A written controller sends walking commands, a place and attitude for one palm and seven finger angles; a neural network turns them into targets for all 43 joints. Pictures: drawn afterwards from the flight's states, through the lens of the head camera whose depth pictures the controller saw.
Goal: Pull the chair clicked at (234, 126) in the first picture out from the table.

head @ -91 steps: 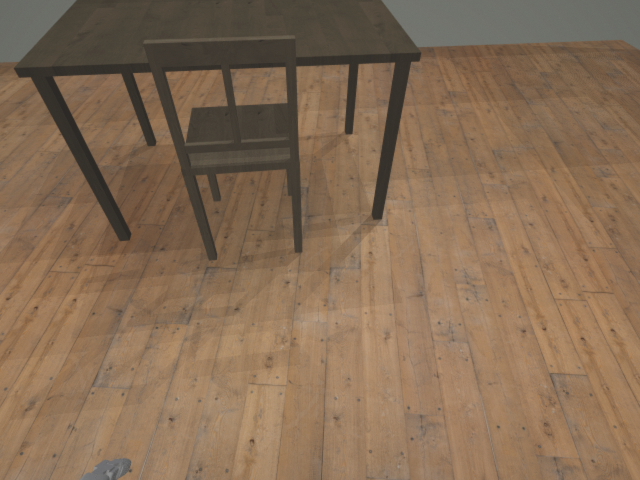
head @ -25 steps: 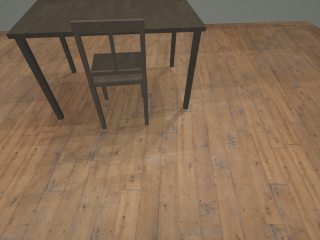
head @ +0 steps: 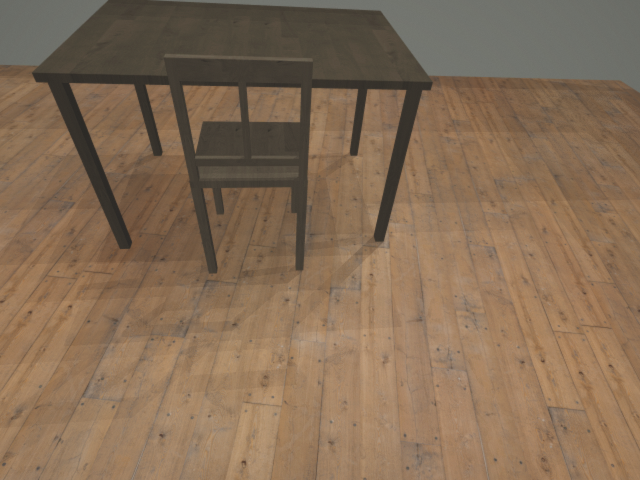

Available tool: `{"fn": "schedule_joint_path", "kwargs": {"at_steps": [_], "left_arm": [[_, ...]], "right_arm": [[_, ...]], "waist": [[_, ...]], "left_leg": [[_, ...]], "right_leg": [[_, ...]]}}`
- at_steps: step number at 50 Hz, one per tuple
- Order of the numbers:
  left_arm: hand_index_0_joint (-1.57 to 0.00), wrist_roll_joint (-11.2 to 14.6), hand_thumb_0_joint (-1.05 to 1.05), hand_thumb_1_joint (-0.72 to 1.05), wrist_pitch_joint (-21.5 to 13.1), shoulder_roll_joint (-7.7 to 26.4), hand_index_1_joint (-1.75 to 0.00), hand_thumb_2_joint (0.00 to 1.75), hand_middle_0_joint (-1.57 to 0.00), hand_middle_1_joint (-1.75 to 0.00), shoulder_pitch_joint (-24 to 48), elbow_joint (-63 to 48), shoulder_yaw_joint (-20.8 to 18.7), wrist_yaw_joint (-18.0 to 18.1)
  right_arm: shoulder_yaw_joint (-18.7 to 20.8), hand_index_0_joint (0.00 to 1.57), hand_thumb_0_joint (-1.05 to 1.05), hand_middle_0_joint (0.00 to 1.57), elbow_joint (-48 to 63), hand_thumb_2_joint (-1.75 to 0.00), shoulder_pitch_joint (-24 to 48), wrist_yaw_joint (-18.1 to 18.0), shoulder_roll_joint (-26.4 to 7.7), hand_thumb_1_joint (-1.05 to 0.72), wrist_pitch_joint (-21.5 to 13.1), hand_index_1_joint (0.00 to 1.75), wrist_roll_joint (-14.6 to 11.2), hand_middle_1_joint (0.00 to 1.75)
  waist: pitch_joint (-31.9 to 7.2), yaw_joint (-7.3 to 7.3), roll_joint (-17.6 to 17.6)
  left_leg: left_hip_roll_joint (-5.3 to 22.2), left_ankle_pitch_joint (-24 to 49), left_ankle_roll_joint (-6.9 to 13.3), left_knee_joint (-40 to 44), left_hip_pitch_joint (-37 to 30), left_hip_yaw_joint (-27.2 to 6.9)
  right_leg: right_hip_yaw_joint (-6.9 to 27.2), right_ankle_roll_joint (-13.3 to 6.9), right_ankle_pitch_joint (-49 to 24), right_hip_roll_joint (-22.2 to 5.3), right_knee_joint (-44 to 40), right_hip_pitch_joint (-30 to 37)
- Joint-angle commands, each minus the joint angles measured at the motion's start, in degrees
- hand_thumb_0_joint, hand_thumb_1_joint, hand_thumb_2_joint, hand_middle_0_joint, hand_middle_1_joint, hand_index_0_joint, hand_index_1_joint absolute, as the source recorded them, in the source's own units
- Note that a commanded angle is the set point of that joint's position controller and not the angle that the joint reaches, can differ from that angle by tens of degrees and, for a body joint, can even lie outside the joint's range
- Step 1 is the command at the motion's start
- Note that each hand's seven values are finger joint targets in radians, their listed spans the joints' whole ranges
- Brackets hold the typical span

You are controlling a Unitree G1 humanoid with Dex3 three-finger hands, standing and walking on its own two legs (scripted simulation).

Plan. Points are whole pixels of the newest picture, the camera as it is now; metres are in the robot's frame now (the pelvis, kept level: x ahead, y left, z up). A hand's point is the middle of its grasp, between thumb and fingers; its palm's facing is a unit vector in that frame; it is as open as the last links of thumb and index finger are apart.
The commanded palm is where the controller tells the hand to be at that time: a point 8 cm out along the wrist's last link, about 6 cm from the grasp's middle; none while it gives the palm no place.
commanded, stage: walk to a spot facing it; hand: left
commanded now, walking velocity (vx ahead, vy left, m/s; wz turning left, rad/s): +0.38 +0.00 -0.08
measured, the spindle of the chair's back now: (245, 121) +1.07 +0.29 -0.09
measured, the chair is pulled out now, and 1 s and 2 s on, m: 0.00 0.00 0.00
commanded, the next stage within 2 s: turn to face it in 0.56 s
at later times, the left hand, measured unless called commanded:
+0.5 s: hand (258, 379) +0.33 +0.12 -0.18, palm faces -0.09 -0.98 -0.20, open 7.3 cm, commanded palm none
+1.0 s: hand (265, 399) +0.30 +0.11 -0.19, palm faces +0.18 -0.97 -0.15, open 7.3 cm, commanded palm none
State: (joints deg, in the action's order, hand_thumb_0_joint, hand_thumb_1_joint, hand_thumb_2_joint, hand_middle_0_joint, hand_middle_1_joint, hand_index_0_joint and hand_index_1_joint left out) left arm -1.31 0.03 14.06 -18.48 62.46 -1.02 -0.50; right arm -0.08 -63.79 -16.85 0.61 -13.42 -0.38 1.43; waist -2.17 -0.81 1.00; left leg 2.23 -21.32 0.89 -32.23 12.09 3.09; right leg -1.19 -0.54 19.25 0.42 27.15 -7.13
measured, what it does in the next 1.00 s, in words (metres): walks ahead: right foot, then left foot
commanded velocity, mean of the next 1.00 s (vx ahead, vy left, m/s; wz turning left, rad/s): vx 0.21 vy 0.00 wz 0.10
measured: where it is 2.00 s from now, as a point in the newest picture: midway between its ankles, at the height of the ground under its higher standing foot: (316, 382)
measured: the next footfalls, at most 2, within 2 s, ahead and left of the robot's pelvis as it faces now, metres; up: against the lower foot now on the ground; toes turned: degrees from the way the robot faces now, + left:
right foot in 0.46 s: +0.33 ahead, -0.14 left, +0.00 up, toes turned -12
left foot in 0.94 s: +0.46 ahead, +0.06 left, +0.00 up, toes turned +11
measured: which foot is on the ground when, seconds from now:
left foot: down 0.00-0.46, up 0.48-0.92, down 0.94-1.00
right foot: down 0.00-0.02, up 0.04-0.44, down 0.46-0.96, up 0.98-1.00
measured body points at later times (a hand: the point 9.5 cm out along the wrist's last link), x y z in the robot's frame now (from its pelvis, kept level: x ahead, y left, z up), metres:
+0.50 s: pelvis +0.20 -0.05 -0.03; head +0.23 -0.05 +0.42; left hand +0.33 +0.18 -0.17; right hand +0.03 -0.21 -0.16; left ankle +0.00 +0.10 -0.69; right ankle +0.29 -0.13 -0.74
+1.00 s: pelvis +0.36 -0.05 -0.01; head +0.39 -0.02 +0.44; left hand +0.29 +0.16 -0.18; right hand +0.48 -0.26 -0.15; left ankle +0.42 +0.05 -0.73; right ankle +0.29 -0.13 -0.71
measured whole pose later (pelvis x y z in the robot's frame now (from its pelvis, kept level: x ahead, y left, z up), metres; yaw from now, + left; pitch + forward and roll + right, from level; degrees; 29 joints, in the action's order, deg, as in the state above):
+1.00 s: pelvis +0.36 -0.05 -0.01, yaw +4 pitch -1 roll -1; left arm -0.7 -0.8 8.2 -21.2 63.4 -1.6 1.7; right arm 1.1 -57.9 -8.3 -0.3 -7.7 -1.4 1.4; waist 4.2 -2.8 2.2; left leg 2.3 -13.6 2.8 -35.9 20.7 7.0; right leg -12.1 0.1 29.4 -3.0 45.1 -11.3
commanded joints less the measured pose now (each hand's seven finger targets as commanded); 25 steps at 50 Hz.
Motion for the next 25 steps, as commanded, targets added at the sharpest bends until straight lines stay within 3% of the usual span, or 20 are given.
{"fn": "schedule_joint_path", "kwargs": {"at_steps": [1,2,3,4,5,7,10,14,17,19,20,21,22,23,24,25], "left_arm": [[-0.2,0.61,0.0,0.9,-1.45,2.86,-0.3,0.9,-0.2,-0.3,6.53,-6.8,-0.97,0.07],[-0.2,-0.12,0.0,0.9,-1.83,4.24,-0.3,0.9,-0.2,-0.3,8.63,-7.67,-1.47,0.4],[-0.2,-0.26,0.0,0.9,-1.85,4.25,-0.3,0.9,-0.2,-0.3,7.87,-6.93,-1.95,0.31],[-0.2,-0.21,0.0,0.9,-2.05,3.87,-0.3,0.9,-0.2,-0.3,7.86,-6.39,-1.94,-0.19],[-0.2,-0.34,0.0,0.9,-2.13,2.61,-0.3,0.9,-0.2,-0.3,7.04,-5.73,-1.96,-0.63],[-0.2,-0.24,0.0,0.9,-1.81,0.37,-0.3,0.9,-0.2,-0.3,5.49,-4.95,-1.75,-0.94],[-0.2,-0.14,0.0,0.9,-1.16,-1.37,-0.3,0.9,-0.2,-0.3,6.34,-5.14,-1.78,-1.26],[-0.2,0.13,0.0,0.9,-1.31,-3.19,-0.3,0.9,-0.2,-0.3,13.09,-7.74,-1.46,-1.64],[-0.2,0.42,0.0,0.9,-1.66,-3.68,-0.3,0.9,-0.2,-0.3,14.85,-8.1,-1.54,-1.44],[-0.2,0.23,0.0,0.9,-2.0,-2.21,-0.3,0.9,-0.2,-0.3,10.64,-7.01,-2.11,-1.07],[-0.2,0.04,0.0,0.9,-2.24,-1.42,-0.3,0.9,-0.2,-0.3,5.71,-5.59,-2.53,-0.84],[-0.2,-0.26,0.0,0.9,-2.83,0.23,-0.3,0.9,-0.2,-0.3,-1.92,-3.33,-3.3,-0.65],[-0.2,-0.81,0.0,0.9,-3.69,4.57,-0.3,0.9,-0.2,-0.3,-10.42,-1.02,-4.59,-0.09],[-0.2,-0.63,0.0,0.9,-4.06,10.74,-0.3,0.9,-0.2,-0.3,-16.1,-0.06,-6.18,0.74],[-0.2,0.76,0.0,0.9,-3.69,12.14,-0.3,0.9,-0.2,-0.3,-14.48,-0.23,-6.25,1.16],[-0.2,0.85,0.0,0.9,-3.41,9.93,-0.3,0.9,-0.2,-0.3,-8.65,-1.12,-5.85,1.3]], "right_arm": [[3.67,0.2,0.0,0.2,-1.16,-0.9,-17.06,-1.85,-12.12,-0.9,-2.79,0.3,0.48,0.3],[3.31,0.2,0.0,0.2,-1.06,-0.9,-17.25,-2.02,-10.75,-0.9,-2.75,0.3,0.13,0.3],[2.72,0.2,0.0,0.2,-0.41,-0.9,-15.38,-2.12,-8.05,-0.9,-3.09,0.3,-0.13,0.3],[2.39,0.2,0.0,0.2,0.13,-0.9,-13.6,-2.26,-6.11,-0.9,-3.52,0.3,-0.49,0.3],[2.16,0.2,0.0,0.2,0.3,-0.9,-12.94,-2.33,-4.98,-0.9,-4.14,0.3,-0.38,0.3],[1.99,0.2,0.0,0.2,-0.35,-0.9,-13.74,-2.76,-3.46,-0.9,-5.1,0.3,-0.5,0.3],[1.94,0.2,0.0,0.2,-1.95,-0.9,-15.87,-3.17,-1.74,-0.9,-5.57,0.3,-0.81,0.3],[1.71,0.2,0.0,0.2,-3.51,-0.9,-18.03,-3.3,-0.04,-0.9,-5.57,0.3,-0.44,0.3],[2.12,0.2,0.0,0.2,-4.51,-0.9,-18.36,-3.32,-0.93,-0.9,-5.22,0.3,-0.25,0.3],[2.53,0.2,0.0,0.2,-4.8,-0.9,-17.6,-3.25,-2.16,-0.9,-5.07,0.3,-0.24,0.3],[2.76,0.2,0.0,0.2,-4.49,-0.9,-16.19,-3.27,-2.89,-0.9,-4.98,0.3,-0.4,0.3],[2.92,0.2,0.0,0.2,-4.09,-0.9,-14.91,-3.2,-3.38,-0.9,-4.87,0.3,-0.61,0.3],[2.82,0.2,0.0,0.2,-3.41,-0.9,-14.96,-2.55,-2.13,-0.9,-4.77,0.3,-1.11,0.3],[2.37,0.2,0.0,0.2,-1.73,-0.9,-18.57,-2.07,1.75,-0.9,-5.03,0.3,-1.75,0.3],[2.44,0.2,0.0,0.2,0.09,-0.9,-14.61,-2.13,1.43,-0.9,-4.46,0.3,-1.93,0.3],[2.95,0.2,0.0,0.2,0.22,-0.9,-11.7,-1.98,2.1,-0.9,-4.18,0.3,-1.84,0.3]], "waist": [[9.88,7.8,-20.05],[11.55,6.97,-14.69],[12.7,5.59,-11.52],[13.44,4.62,-6.98],[13.16,3.81,-4.65],[10.85,2.48,-5.19],[10.07,2.2,-7.56],[12.18,3.35,-8.51],[12.24,3.46,-9.63],[9.02,1.09,-9.03],[6.88,-1.24,-8.93],[2.86,-4.84,-7.12],[-2.63,-8.41,-1.32],[-12.0,-7.94,12.63],[-10.62,-7.04,8.3],[-3.35,-5.16,4.64]], "left_leg": [[19.22,-7.99,7.9,24.05,-15.3,-28.75],[20.97,-4.16,9.84,24.15,-14.16,-29.68],[20.26,-1.47,10.49,24.25,-11.81,-27.34],[19.49,2.21,10.96,23.8,-10.51,-24.85],[17.98,8.99,10.17,23.42,-11.08,-20.4],[15.36,21.9,9.38,21.95,-13.22,-12.98],[12.67,28.46,8.04,21.83,-14.91,-5.94],[10.81,32.46,6.56,22.49,-13.68,-0.54],[12.41,39.65,6.74,21.02,-13.13,1.69],[13.76,52.24,6.47,14.1,-14.12,2.26],[13.78,55.76,5.81,8.6,-13.56,3.31],[12.0,53.56,4.11,-1.45,-10.66,4.25],[9.23,39.16,2.01,-17.26,0.93,4.99],[-1.0,-4.02,-0.39,-38.64,15.2,5.31],[-0.4,-9.95,1.45,-49.58,18.42,-2.68],[2.84,-5.29,2.03,-52.13,20.42,-3.81]], "right_leg": [[-3.84,-0.82,12.45,1.28,23.86,-31.57],[0.99,-1.46,11.65,-1.74,30.62,-34.18],[2.5,-1.39,7.84,-3.95,34.78,-35.29],[2.58,-1.32,4.98,-5.52,36.44,-35.38],[2.11,-0.81,2.13,-6.18,37.32,-34.78],[0.47,0.35,-1.38,-6.46,37.55,-34.08],[-1.9,0.74,-5.52,-6.19,35.67,-35.36],[-6.22,0.31,-9.61,-5.04,21.45,-32.21],[-7.8,-1.59,-9.71,-2.98,13.18,-24.8],[-8.07,-3.5,-7.37,-1.05,11.42,-17.45],[-8.12,-4.18,-8.08,-0.27,10.08,-11.85],[-8.11,-4.76,-10.44,0.54,5.95,-1.35],[-0.1,-7.23,-10.65,-6.14,4.29,13.92],[27.61,-13.91,-13.09,-23.43,-2.08,25.31],[34.97,-15.79,-11.66,-27.72,-9.53,20.44],[29.24,-15.2,-2.82,-26.62,-12.04,12.48]]}}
